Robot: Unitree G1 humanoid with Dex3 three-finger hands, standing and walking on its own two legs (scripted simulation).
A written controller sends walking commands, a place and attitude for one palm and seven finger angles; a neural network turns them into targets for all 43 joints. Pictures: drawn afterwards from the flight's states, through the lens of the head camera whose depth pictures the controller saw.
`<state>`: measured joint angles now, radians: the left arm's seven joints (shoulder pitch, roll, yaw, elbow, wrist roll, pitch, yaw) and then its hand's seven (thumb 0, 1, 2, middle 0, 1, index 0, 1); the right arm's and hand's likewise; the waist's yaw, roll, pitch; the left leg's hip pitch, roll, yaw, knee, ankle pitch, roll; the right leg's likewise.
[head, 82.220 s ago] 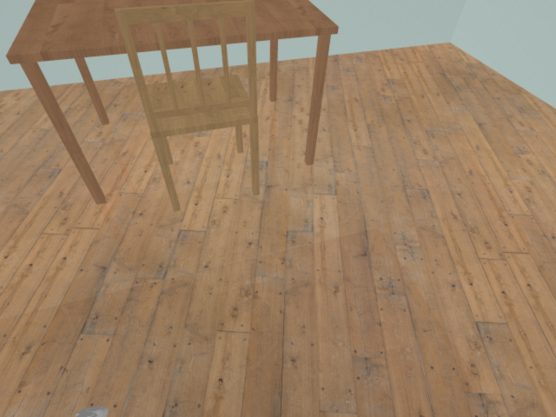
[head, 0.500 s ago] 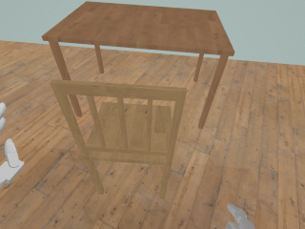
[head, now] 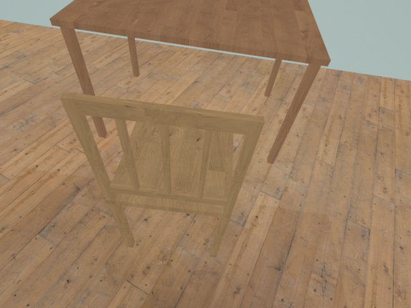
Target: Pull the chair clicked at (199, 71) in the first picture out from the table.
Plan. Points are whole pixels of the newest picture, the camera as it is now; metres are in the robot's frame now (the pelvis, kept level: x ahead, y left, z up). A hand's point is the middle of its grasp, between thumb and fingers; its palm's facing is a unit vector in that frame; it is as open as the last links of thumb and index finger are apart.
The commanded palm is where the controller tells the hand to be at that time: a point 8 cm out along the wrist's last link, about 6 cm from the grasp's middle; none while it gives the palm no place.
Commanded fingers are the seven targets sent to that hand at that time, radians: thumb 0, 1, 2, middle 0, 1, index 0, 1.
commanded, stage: let the arm hang, fingers relaxed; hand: left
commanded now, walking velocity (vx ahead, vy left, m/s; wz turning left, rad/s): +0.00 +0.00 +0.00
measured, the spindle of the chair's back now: (166, 163) +0.48 +0.12 -0.07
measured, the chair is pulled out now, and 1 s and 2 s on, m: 0.50 0.50 0.50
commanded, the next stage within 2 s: look to check the result in 0.78 s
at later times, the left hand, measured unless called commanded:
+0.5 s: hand out of the picture +0.00 +0.15 -0.17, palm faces +0.02 -0.98 -0.19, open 7.4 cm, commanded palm none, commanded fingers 0.00 0.90 0.90 -0.20 -0.30 -0.20 -0.30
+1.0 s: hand out of the picture +0.00 +0.14 -0.17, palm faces +0.03 -0.98 -0.18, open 7.4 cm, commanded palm none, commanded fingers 0.00 0.90 0.90 -0.20 -0.30 -0.20 -0.30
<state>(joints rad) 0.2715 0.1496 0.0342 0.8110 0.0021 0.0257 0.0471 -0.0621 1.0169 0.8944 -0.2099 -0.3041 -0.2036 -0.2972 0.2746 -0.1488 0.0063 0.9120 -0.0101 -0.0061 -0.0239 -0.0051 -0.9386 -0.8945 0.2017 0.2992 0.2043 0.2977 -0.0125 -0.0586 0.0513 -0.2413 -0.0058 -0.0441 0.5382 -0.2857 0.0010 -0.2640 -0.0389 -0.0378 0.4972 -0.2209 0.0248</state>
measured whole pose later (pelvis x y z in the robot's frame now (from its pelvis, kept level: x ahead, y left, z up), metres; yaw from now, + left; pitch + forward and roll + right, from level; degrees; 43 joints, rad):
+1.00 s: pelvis +0.00 -0.02 +0.00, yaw +0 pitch -1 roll +0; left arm 0.31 0.14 0.00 1.04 0.01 0.01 0.04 0.01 0.91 0.90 -0.20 -0.30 -0.20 -0.30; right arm 0.35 -0.11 0.00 1.06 -0.01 0.00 -0.04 0.00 -0.91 -0.90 0.20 0.30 0.20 0.30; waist 0.00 0.00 0.05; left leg -0.21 0.02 -0.05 0.48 -0.26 -0.03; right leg -0.25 -0.01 -0.05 0.47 -0.21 -0.01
